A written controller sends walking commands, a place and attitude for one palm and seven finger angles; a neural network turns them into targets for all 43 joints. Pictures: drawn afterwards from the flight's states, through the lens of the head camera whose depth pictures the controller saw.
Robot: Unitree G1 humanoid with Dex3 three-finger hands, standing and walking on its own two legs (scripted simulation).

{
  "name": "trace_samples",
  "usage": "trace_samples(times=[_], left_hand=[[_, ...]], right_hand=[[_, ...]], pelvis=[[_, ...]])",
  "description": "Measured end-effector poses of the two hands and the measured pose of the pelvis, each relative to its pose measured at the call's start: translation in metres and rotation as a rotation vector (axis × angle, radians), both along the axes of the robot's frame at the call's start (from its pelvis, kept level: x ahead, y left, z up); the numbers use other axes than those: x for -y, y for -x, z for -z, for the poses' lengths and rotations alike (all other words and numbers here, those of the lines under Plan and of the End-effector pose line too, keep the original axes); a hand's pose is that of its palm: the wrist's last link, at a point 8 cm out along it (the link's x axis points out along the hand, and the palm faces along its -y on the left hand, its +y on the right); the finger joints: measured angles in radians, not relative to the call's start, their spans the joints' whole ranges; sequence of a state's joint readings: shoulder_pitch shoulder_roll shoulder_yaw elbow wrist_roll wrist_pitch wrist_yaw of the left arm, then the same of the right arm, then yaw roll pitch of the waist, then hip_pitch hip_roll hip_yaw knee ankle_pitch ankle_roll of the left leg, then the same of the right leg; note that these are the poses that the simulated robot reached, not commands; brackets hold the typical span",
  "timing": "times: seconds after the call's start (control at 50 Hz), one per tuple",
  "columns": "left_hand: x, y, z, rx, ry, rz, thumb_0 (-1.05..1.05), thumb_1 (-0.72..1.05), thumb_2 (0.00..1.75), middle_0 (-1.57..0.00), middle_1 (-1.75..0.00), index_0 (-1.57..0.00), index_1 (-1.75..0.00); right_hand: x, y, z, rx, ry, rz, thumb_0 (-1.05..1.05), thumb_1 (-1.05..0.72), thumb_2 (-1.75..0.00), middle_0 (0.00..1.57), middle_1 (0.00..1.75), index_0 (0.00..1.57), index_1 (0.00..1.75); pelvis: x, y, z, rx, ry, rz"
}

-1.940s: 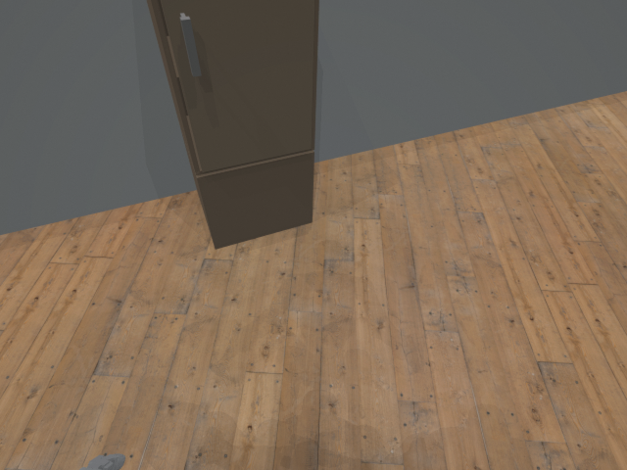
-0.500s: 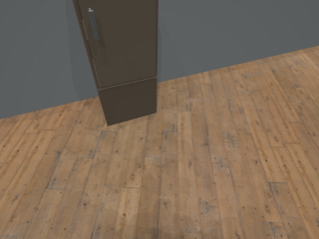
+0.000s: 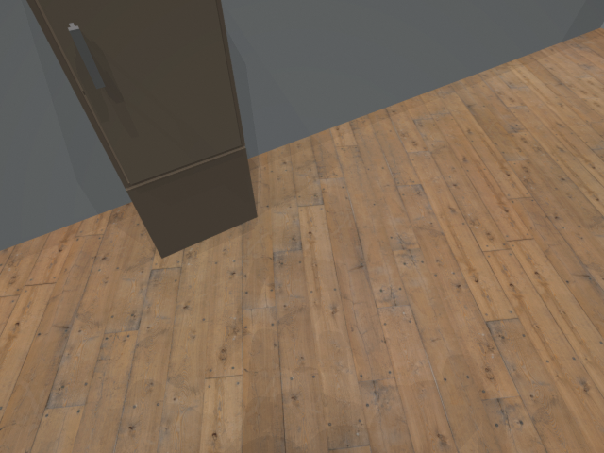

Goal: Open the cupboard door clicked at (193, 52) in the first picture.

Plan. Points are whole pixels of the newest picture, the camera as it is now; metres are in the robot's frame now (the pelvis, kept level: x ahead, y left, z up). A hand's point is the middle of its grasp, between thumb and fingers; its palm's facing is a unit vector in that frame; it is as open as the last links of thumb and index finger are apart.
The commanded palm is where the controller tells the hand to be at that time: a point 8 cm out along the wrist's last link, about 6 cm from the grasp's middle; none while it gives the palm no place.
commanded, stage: walk to a spot facing it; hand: left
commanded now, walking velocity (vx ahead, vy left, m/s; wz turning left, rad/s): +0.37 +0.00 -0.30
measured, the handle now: (86, 55) +0.93 +0.59 +0.09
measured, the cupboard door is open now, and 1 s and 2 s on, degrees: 0 0 0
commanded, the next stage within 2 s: turn to face it in 0.72 s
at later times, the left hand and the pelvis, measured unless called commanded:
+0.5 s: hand out of the picture +0.15 +0.21 -0.18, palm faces -0.03 -0.99 -0.15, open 7.4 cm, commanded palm none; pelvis +0.21 +0.03 -0.01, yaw -9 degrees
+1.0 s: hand (273, 243) +0.56 +0.11 -0.15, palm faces -0.38 -0.90 -0.22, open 7.4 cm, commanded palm none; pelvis +0.37 -0.01 +0.00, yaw -20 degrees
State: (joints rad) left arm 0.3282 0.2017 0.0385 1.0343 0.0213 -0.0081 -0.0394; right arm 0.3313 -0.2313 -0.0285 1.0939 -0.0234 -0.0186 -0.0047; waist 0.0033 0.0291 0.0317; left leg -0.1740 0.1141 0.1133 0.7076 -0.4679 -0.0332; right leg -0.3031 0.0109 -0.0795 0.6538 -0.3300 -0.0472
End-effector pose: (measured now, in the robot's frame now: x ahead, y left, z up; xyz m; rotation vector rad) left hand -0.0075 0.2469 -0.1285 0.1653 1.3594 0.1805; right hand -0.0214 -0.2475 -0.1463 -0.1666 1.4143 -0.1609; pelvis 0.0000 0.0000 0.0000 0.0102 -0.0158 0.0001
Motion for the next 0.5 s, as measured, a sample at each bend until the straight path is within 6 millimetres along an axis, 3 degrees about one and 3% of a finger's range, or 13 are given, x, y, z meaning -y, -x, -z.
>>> trace_samples(times=[0.04,0.08,0.26,0.44,0.5], left_hand=[[0.009,-0.011,-0.001,0.032,-0.003,-0.021,0.00,0.91,0.90,-0.20,-0.30,-0.20,-0.30],[0.018,-0.016,-0.005,0.031,0.002,-0.032,0.00,0.91,0.90,-0.20,-0.30,-0.20,-0.30],[0.037,-0.042,-0.016,-0.113,0.052,0.009,0.00,0.91,0.90,-0.20,-0.30,-0.20,-0.30],[0.009,-0.113,0.008,-0.185,0.066,-0.009,0.00,0.91,0.90,-0.20,-0.30,-0.20,-0.30],[-0.009,-0.155,0.021,-0.204,0.070,0.022,0.00,0.91,0.90,-0.20,-0.30,-0.20,-0.30]], right_hand=[[0.003,-0.006,-0.001,-0.038,-0.008,-0.003,0.00,-0.91,-0.89,0.20,0.30,0.20,0.30],[0.005,-0.025,-0.008,-0.025,-0.010,-0.001,0.01,-0.91,-0.89,0.20,0.30,0.20,0.30],[-0.002,-0.164,-0.033,0.241,-0.021,0.039,0.00,-0.91,-0.89,0.20,0.30,0.20,0.30],[-0.041,-0.301,-0.030,0.350,-0.022,-0.008,0.00,-0.91,-0.89,0.20,0.30,0.20,0.30],[-0.051,-0.324,-0.026,0.380,0.009,0.022,0.00,-0.91,-0.89,0.20,0.30,0.20,0.30]], pelvis=[[0.005,-0.011,-0.002,0.005,0.007,-0.001],[0.009,-0.024,-0.008,0.004,0.004,0.013],[0.005,-0.088,-0.023,-0.017,0.003,0.083],[-0.023,-0.181,-0.004,-0.023,0.026,0.118],[-0.035,-0.211,0.005,-0.014,0.021,0.152]])
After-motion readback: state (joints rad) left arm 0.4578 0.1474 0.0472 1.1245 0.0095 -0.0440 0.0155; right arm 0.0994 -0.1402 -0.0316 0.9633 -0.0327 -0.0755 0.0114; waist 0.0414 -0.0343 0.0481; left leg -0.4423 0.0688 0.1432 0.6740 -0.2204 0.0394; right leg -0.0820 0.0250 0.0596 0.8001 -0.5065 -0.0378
